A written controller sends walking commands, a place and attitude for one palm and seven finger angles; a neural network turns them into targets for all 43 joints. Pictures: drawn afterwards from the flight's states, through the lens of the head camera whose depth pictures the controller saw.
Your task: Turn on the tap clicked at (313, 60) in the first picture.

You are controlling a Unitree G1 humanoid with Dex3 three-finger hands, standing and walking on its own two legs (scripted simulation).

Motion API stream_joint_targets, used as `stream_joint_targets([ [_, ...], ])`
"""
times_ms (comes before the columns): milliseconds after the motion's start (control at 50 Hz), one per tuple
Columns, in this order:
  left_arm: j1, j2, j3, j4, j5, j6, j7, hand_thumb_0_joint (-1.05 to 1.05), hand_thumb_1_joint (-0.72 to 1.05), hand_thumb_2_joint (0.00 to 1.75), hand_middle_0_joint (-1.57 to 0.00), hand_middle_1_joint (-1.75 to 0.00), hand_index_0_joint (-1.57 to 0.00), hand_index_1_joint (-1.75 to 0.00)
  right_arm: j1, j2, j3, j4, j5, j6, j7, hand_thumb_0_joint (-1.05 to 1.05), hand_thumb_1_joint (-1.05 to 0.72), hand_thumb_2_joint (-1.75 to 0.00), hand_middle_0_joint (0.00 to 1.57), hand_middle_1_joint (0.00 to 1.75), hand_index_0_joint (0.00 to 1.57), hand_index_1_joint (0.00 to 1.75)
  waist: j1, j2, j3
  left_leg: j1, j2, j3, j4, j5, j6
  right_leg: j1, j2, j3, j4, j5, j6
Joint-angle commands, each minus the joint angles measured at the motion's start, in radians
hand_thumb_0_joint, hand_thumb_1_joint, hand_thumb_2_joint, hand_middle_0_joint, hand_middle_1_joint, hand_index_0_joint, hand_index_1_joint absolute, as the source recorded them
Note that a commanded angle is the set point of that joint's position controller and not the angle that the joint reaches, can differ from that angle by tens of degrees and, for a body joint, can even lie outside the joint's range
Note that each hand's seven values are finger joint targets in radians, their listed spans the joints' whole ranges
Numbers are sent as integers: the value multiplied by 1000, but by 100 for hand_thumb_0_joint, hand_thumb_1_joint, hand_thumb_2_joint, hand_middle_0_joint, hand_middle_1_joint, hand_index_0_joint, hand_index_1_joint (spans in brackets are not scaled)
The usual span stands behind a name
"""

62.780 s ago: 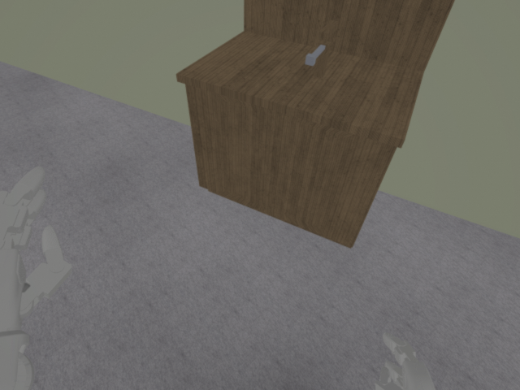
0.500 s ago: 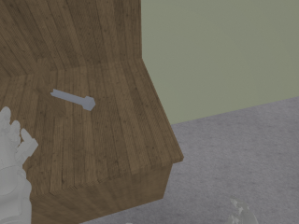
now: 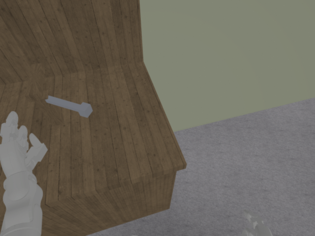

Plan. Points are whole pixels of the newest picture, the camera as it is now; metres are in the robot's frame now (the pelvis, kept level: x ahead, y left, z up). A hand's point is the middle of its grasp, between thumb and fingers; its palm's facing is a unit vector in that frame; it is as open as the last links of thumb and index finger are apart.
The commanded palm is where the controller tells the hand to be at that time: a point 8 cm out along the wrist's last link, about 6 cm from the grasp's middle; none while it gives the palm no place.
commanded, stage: push the lever round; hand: left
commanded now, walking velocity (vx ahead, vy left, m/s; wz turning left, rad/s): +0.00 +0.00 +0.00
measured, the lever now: (85, 109) +0.42 +0.24 +0.08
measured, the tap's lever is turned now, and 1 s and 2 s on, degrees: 54 54 58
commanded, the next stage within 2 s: none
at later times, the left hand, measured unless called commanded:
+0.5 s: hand (57, 145) +0.30 +0.27 +0.07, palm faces +0.64 -0.77 -0.07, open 7.8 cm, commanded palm +0.26 +0.30 +0.07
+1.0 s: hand (73, 133) +0.34 +0.25 +0.07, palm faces +0.70 -0.71 -0.07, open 7.8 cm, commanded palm +0.29 +0.27 +0.07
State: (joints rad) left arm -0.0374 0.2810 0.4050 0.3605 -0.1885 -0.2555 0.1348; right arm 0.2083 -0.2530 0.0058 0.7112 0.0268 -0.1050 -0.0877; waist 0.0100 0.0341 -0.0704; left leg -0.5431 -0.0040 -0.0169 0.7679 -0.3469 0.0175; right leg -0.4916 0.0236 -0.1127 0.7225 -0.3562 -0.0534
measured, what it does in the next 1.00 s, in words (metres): stands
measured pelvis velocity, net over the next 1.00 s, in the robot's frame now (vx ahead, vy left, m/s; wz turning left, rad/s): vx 0.01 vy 0.00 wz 0.00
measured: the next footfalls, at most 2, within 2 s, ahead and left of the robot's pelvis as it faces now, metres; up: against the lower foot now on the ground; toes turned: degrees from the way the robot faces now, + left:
none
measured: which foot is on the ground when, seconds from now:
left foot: down 0.00-1.00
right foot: down 0.00-1.00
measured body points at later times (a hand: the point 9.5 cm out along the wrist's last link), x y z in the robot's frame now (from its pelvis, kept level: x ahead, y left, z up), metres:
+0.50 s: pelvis +0.01 -0.01 +0.00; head +0.03 -0.02 +0.45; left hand +0.26 +0.31 +0.08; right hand +0.16 -0.26 -0.10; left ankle +0.02 +0.11 -0.71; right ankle +0.01 -0.09 -0.71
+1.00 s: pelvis +0.01 +0.00 +0.00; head +0.03 -0.01 +0.45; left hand +0.30 +0.28 +0.07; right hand +0.15 -0.25 -0.11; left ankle +0.02 +0.11 -0.71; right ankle +0.01 -0.09 -0.71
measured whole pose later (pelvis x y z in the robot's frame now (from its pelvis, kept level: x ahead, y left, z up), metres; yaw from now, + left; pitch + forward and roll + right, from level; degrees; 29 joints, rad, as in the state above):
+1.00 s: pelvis +0.01 +0.00 +0.00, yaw +0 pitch +7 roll -1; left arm -0.16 0.12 0.26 0.39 -0.04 -0.19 0.54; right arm 0.18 -0.23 -0.01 0.72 -0.01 -0.01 -0.06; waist -0.01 0.03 -0.09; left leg -0.52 0.00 -0.02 0.74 -0.34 0.01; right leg -0.47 0.02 -0.11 0.70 -0.36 -0.06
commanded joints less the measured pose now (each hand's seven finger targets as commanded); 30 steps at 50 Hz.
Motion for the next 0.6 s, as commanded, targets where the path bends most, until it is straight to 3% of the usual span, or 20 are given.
stream_joint_targets([
  [0,-208,269,76,-199,9,-71,7,0,90,90,-15,-15,-15,-15,-57,-137,-44,-133,-3,-38,-11,0,-90,-90,20,30,20,30,4,37,-205,94,-15,-37,-112,144,13,112,-8,91,-115,161,28],
  [20,-231,244,47,-207,8,-70,7,0,90,90,-15,-15,-15,-15,-57,-133,-43,-139,-2,-36,-9,0,-90,-90,20,30,20,30,-9,40,-211,100,-16,-35,-112,146,13,111,-10,92,-116,168,30],
  [60,-241,222,37,-226,3,-71,20,0,90,90,-15,-15,-15,-15,-58,-131,-44,-142,-6,-38,-7,0,-90,-90,20,30,20,30,-5,36,-225,112,-16,-33,-109,167,13,119,-10,92,-116,194,31],
  [100,-190,255,84,-208,14,-70,50,0,90,90,-15,-15,-15,-15,-55,-132,-49,-133,-7,-32,-5,0,-90,-90,20,30,20,30,9,28,-223,105,-14,-34,-106,180,12,130,-8,91,-113,202,30],
  [120,-211,191,25,-233,15,-73,55,0,90,90,-15,-15,-15,-15,-55,-126,-46,-143,-9,-32,1,0,-90,-90,20,30,20,30,-2,28,-234,113,-17,-32,-107,193,12,132,-11,88,-108,222,32],
  [140,-185,207,48,-226,16,-72,66,0,90,90,-15,-15,-15,-15,-53,-128,-51,-142,-9,-31,3,0,-90,-90,20,30,20,30,6,19,-237,114,-14,-31,-103,206,11,136,-9,88,-107,237,30],
  [180,-180,167,9,-247,22,-73,82,0,90,90,-15,-15,-15,-15,-57,-125,-50,-148,-11,-28,9,0,-90,-90,20,30,20,30,0,11,-234,117,-14,-28,-103,218,11,138,-11,88,-107,256,32],
  [280,-169,175,32,-258,34,-63,126,0,90,90,-15,-15,-15,-15,-65,-122,-53,-151,-16,-14,10,0,-90,-90,20,30,20,30,6,-21,-229,97,-17,-20,-102,213,15,162,-18,100,-114,271,37],
  [300,-166,197,54,-267,48,-65,141,0,90,90,-15,-15,-15,-15,-72,-119,-53,-144,-13,-9,9,0,-90,-90,20,30,20,30,10,16,-213,98,-16,-22,-105,210,13,156,-18,100,-114,255,32],
  [320,-195,142,-5,-285,54,-70,147,0,90,90,-15,-15,-15,-15,-74,-113,-50,-149,-16,-8,12,0,-90,-90,20,30,20,30,-5,27,-210,113,-16,-19,-104,211,13,142,-19,97,-113,257,34],
  [380,-195,136,-8,-292,56,-77,170,0,90,90,-15,-15,-15,-15,-76,-113,-51,-145,-23,-7,13,0,-90,-90,20,30,20,30,-4,9,-229,114,-16,-22,-97,217,13,149,-20,99,-112,270,34],
  [400,-187,152,7,-280,67,-74,179,0,90,90,-15,-15,-15,-15,-80,-114,-53,-138,-19,-3,11,0,-90,-90,20,30,20,30,-7,16,-206,109,-14,-23,-99,203,13,139,-19,100,-117,248,32],
  [420,-217,106,-40,-291,68,-76,181,0,90,90,-15,-15,-15,-15,-82,-111,-50,-141,-21,-2,12,0,-90,-90,20,30,20,30,-17,10,-213,116,-15,-24,-101,198,13,133,-22,96,-115,243,34],
  [480,-258,102,-52,-264,68,-67,198,0,90,90,-15,-15,-15,-15,-93,-114,-48,-138,-22,-3,7,0,-90,-90,20,30,20,30,-22,-13,-196,113,-15,-26,-101,164,15,117,-23,100,-131,206,35],
  [500,-243,129,-19,-260,76,-63,211,0,90,90,-15,-15,-15,-15,-95,-115,-49,-133,-23,2,4,0,-90,-90,20,30,20,30,-9,6,-200,107,-17,-25,-103,157,15,126,-23,103,-132,194,33],
  [520,-258,95,-50,-260,77,-59,217,0,90,90,-15,-15,-15,-15,-96,-111,-47,-138,-24,4,6,0,-90,-90,20,30,20,30,-17,-6,-218,112,-19,-24,-103,163,15,133,-27,101,-130,203,35],
  [580,-253,94,-47,-248,81,-49,238,0,90,90,-15,-15,-15,-15,-102,-109,-47,-143,-27,11,7,0,-90,-90,20,30,20,30,-6,-16,-232,112,-19,-22,-102,182,15,151,-28,105,-131,233,35],
])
